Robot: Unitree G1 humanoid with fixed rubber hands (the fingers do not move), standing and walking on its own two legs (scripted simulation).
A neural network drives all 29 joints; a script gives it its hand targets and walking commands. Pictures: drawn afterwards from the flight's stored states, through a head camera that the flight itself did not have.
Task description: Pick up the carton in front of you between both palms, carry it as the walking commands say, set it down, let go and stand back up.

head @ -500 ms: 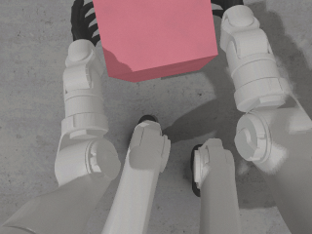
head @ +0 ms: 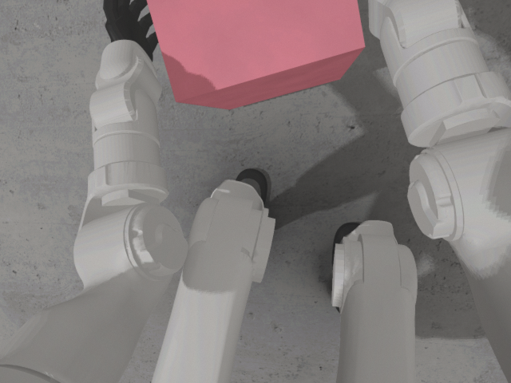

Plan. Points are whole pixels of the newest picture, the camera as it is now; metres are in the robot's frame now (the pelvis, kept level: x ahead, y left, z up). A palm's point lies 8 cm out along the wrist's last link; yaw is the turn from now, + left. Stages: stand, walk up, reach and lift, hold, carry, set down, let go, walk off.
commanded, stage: set down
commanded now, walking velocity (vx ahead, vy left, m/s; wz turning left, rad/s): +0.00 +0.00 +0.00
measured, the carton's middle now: (259, 16) +0.53 +0.15 -0.27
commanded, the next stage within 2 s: none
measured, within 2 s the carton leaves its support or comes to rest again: rests again in 0.32 s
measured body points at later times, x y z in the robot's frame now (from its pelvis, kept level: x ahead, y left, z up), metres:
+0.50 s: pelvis -0.01 +0.00 -0.01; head +0.37 +0.02 +0.22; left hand +0.46 +0.30 -0.20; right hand +0.58 +0.02 -0.20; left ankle +0.13 +0.15 -0.38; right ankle +0.07 -0.10 -0.38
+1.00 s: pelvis -0.01 +0.00 -0.02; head +0.37 +0.01 +0.19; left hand +0.45 +0.31 -0.22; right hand +0.59 +0.00 -0.22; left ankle +0.13 +0.15 -0.38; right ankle +0.07 -0.10 -0.38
